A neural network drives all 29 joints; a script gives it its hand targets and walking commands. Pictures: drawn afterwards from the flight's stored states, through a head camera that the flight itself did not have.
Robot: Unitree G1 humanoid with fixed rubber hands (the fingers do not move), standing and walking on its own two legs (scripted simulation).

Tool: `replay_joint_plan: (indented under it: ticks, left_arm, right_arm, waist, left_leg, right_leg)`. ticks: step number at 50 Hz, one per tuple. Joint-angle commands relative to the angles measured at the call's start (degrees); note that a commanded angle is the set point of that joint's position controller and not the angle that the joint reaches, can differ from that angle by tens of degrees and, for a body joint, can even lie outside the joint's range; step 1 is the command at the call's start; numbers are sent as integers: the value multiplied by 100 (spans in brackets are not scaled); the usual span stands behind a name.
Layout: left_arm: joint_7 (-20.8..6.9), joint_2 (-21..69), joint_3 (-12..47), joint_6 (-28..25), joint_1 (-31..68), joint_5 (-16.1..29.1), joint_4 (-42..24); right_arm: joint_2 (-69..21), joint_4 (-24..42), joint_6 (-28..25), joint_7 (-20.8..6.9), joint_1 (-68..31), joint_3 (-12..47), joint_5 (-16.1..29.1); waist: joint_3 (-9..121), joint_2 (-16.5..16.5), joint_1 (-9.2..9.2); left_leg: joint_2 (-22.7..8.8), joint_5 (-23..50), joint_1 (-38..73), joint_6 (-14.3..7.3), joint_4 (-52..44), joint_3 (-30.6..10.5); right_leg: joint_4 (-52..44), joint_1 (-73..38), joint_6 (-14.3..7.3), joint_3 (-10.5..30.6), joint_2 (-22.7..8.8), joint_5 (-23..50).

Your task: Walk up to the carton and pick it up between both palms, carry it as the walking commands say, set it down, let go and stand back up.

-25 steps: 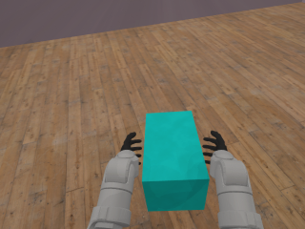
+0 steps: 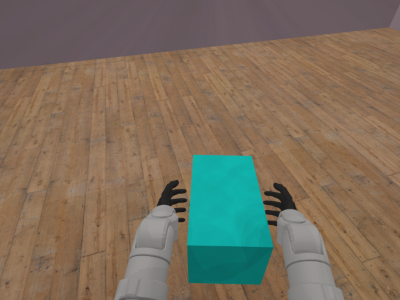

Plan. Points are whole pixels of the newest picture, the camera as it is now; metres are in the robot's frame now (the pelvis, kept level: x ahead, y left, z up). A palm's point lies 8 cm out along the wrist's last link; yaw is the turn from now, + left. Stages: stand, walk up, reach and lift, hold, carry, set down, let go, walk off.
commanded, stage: hold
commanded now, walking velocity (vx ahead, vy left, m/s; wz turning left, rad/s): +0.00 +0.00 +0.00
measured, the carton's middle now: (223, 212) +0.37 -0.01 -0.05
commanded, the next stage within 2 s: set down in 0.12 s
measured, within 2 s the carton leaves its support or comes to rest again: neither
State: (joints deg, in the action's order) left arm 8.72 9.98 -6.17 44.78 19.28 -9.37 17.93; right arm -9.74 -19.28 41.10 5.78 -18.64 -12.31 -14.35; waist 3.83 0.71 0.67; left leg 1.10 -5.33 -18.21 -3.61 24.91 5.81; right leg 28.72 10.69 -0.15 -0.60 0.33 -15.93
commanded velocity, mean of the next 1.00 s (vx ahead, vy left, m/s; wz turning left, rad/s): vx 0.00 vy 0.00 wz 0.00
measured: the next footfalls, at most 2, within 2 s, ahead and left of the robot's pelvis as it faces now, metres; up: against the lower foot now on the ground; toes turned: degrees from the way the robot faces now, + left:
none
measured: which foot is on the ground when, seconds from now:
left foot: down 0.00-1.00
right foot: down 0.00-1.00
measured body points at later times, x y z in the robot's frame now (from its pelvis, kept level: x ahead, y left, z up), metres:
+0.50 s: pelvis -0.05 -0.01 -0.01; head -0.08 +0.00 +0.44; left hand +0.29 +0.08 +0.00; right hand +0.27 -0.18 -0.01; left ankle +0.09 +0.07 -0.73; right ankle -0.01 -0.12 -0.74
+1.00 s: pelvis -0.02 -0.01 -0.02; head +0.12 -0.01 +0.41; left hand +0.33 +0.09 -0.10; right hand +0.32 -0.16 -0.10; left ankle +0.09 +0.07 -0.74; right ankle -0.01 -0.12 -0.74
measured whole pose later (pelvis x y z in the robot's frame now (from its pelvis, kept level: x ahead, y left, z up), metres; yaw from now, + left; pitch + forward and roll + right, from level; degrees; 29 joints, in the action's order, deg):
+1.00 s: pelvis -0.02 -0.01 -0.02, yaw -4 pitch +7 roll -1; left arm 11.5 13.4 -21.9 5.9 28.4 -20.6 40.1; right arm -9.7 -45.8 3.5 7.7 -30.1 -21.7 -19.8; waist -10.8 0.8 0.7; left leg 1.2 -9.0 -35.2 -2.5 37.4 0.9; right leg 40.4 28.4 -1.7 1.4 4.1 -18.8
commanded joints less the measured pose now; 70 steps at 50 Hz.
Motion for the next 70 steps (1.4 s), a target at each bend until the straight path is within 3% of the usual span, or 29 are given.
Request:
replay_joint_plan:
  ticks: [1, 4, 5, 6, 7, 9, 11, 12, 13, 15, 16, 18, 19, 20, 21, 23, 26, 28, 35, 38, 41, 47, 51, 53, 54, 61, 62, 63, 70]
  left_arm:
    - [-1721, 6453, 2959, -520, 3017, 1259, -84]
    - [-1673, 6568, 2623, -551, 3352, 1177, 522]
    - [-1634, 6645, 2568, -619, 3514, 1167, 314]
    - [-1654, 6578, 2498, -671, 3793, 1169, 462]
    - [-1630, 6921, 1787, -750, 3856, 974, 478]
    - [-1675, 6609, 1261, -914, 4341, 812, 1075]
    - [-1653, 6487, 986, -1114, 4815, 647, 1453]
    - [-1619, 6407, 888, -1238, 4762, 526, 1436]
    - [-1595, 6385, 790, -1309, 4714, 390, 1665]
    - [-1587, 6096, 334, -1499, 4617, 94, 2119]
    - [-1572, 6147, 292, -1642, 4957, 84, 2163]
    - [-1494, 5783, -79, -1766, 4820, -281, 2472]
    - [-1471, 5801, -83, -1840, 5009, -251, 2496]
    - [-1427, 5496, -242, -1896, 5185, -366, 2598]
    - [-1399, 5530, -288, -2010, 5140, -451, 2503]
    - [-1349, 5225, -608, -2118, 5155, -672, 2724]
    - [-1354, 5123, -436, -2347, 5081, -732, 2711]
    - [-1316, 5181, -355, -2534, 4711, -796, 2778]
    - [-1070, 5444, 404, -3252, 4634, -696, 2412]
    - [-1014, 5298, 426, -3424, 4295, -764, 2560]
    - [-952, 5190, 506, -3640, 3791, -894, 2700]
    - [-848, 4974, 1115, -4275, 2705, -778, 2477]
    - [-711, 4478, 1495, -4744, 2325, -519, 2134]
    - [-608, 4046, 1769, -4990, 2554, -219, 1831]
    - [-527, 3693, 1719, -5116, 2327, -167, 1722]
    - [129, 1554, 1834, -5496, 1753, 228, 1358]
    - [198, 1318, 1818, -5509, 1905, 284, 1341]
    - [269, 976, 1683, -5516, 1778, 381, 1391]
    - [412, -195, 694, -5355, 2642, 433, 1389]
  right_arm:
    - [-5437, -433, -434, -1691, -3037, 2380, 1248]
    - [-4995, -802, -561, -1776, -3779, 1946, 1135]
    - [-5013, -683, -627, -1838, -4157, 2093, 1245]
    - [-5122, -840, -682, -1807, -4248, 2051, 1201]
    - [-5540, -590, -802, -1865, -4237, 1849, 876]
    - [-5501, -1100, -917, -1871, -4941, 1399, 719]
    - [-5432, -1501, -1135, -1846, -5233, 1061, 611]
    - [-5642, -1666, -1198, -1835, -5214, 1057, 593]
    - [-5574, -1921, -1270, -1782, -4963, 865, 417]
    - [-5508, -1956, -1486, -1748, -5364, 776, 375]
    - [-5440, -1784, -1606, -1732, -5829, 753, 417]
    - [-5485, -2337, -1672, -1656, -5657, 561, 292]
    - [-5193, -2452, -1745, -1620, -5576, 333, 146]
    - [-5193, -2737, -1786, -1574, -5629, 242, 96]
    - [-5009, -2916, -1839, -1541, -5427, 54, -79]
    - [-4921, -3113, -1965, -1486, -5492, -13, -122]
    - [-4905, -3154, -2220, -1351, -5166, -27, -248]
    - [-4820, -2692, -2484, -1292, -5463, 306, -105]
    - [-4950, -2539, -3217, -1234, -5105, 775, 16]
    - [-4925, -2706, -3451, -1248, -5032, 865, 62]
    - [-4728, -2872, -3697, -1203, -4469, 839, -119]
    - [-4516, -2475, -4268, -1021, -3416, 1418, -30]
    - [-4062, -2308, -4666, -726, -2679, 1687, 162]
    - [-3748, -2159, -4874, -546, -2610, 1847, 302]
    - [-3480, -2058, -4991, -422, -2473, 2004, 370]
    - [-1469, -1455, -5382, 377, -2139, 2216, 723]
    - [-1220, -1480, -5419, 471, -2087, 2114, 730]
    - [-871, -1378, -5416, 537, -2175, 2117, 872]
    - [102, -1672, -5146, 656, -2755, 1370, 1051]
  waist:
    - [1611, -74, -713]
    - [1084, -175, -783]
    - [1176, -227, -625]
    - [1086, 91, -732]
    - [639, 318, -330]
    - [331, 327, -195]
    - [475, 90, -262]
    - [619, 85, -65]
    - [512, 8, -184]
    - [613, 146, 25]
    - [691, 148, -8]
    - [313, 222, 146]
    - [286, 101, -96]
    - [145, 128, 4]
    - [82, 107, -146]
    - [-147, 67, -6]
    - [85, 79, -172]
    - [293, -13, 76]
    - [1402, -66, 14]
    - [1509, -15, 158]
    - [1556, -128, 35]
    - [2470, -130, -81]
    - [3295, -260, -237]
    - [3676, -165, -337]
    - [3820, -183, -174]
    - [4024, -63, 73]
    - [3761, -52, -18]
    - [3517, -96, 111]
    - [2166, -128, 78]
  left_leg:
    - [-46, 287, 4222, 625, 97, -1754]
    - [-151, -1015, 4122, 760, -121, -1838]
    - [-181, -1195, 4100, 774, -145, -1886]
    - [-35, -1315, 4357, 733, 41, -1785]
    - [-171, -1491, 3445, 418, -26, -1735]
    - [-97, -2027, 3136, 323, 131, -1697]
    - [-111, -2172, 2994, 342, 218, -1786]
    - [-86, -1982, 3000, 324, 275, -1731]
    - [-50, -1757, 2907, 334, 287, -1653]
    - [-30, -1849, 2682, 253, 385, -1540]
    - [-37, -2110, 2778, 224, 391, -1558]
    - [38, -2059, 2403, 180, 537, -1427]
    - [-28, -2315, 2385, 218, 488, -1557]
    - [-14, -2349, 2159, 184, 539, -1503]
    - [-72, -2356, 2135, 208, 479, -1592]
    - [-37, -2376, 1850, 171, 548, -1444]
    - [7, -1836, 1709, 142, 721, -1337]
    - [12, -1632, 1723, 129, 740, -1291]
    - [18, -1235, 1854, 257, 888, -1581]
    - [42, -1338, 1710, 249, 1009, -1620]
    - [126, -975, 1460, 243, 1125, -1630]
    - [198, 1763, 1302, 180, 1616, -1549]
    - [275, 2845, 988, 101, 1992, -1548]
    - [291, 2709, 770, 98, 2154, -1508]
    - [353, 3001, 653, 138, 2307, -1458]
    - [358, 2196, 223, 167, 2575, -1313]
    - [361, 2002, 124, 154, 2554, -1333]
    - [352, 1566, 29, 145, 2523, -1286]
    - [317, -281, -1096, 106, 2285, -1136]
  right_leg:
    - [-780, 1884, -227, 1032, 95, 516]
    - [-898, 2156, -302, 1014, -7, -414]
    - [-804, 2190, -289, 946, 69, -548]
    - [-990, 2564, -357, 1043, -114, -830]
    - [-976, 1792, -664, 1138, -41, -1190]
    - [-899, 1901, -657, 1193, -89, -1675]
    - [-693, 1882, -636, 1186, -89, -1497]
    - [-657, 1803, -622, 1211, -131, -1390]
    - [-634, 1863, -636, 1207, -134, -1228]
    - [-547, 1739, -611, 1219, -113, -1385]
    - [-542, 1753, -594, 1199, -68, -1554]
    - [-493, 1952, -574, 1172, -32, -1690]
    - [-338, 1935, -562, 1106, 16, -1595]
    - [-340, 1946, -561, 1143, -33, -1692]
    - [-184, 2019, -527, 1095, 38, -1526]
    - [-146, 2014, -527, 1058, 44, -1636]
    - [-76, 1953, -512, 1050, 57, -1305]
    - [29, 1882, -473, 1029, 79, -1197]
    - [390, 2433, -389, 1113, 246, -749]
    - [552, 2709, -367, 1104, 273, -846]
    - [645, 3060, -399, 1093, 343, -693]
    - [900, 3161, -290, 986, 540, 1065]
    - [1165, 3166, -226, 909, 642, 1869]
    - [1348, 3154, -214, 866, 672, 1909]
    - [1417, 3187, -197, 860, 688, 2278]
    - [1821, 3318, -160, 757, 668, 1760]
    - [1845, 3474, -178, 746, 653, 1568]
    - [1848, 3539, -181, 731, 621, 1160]
    - [1770, 3990, -290, 629, 526, -212]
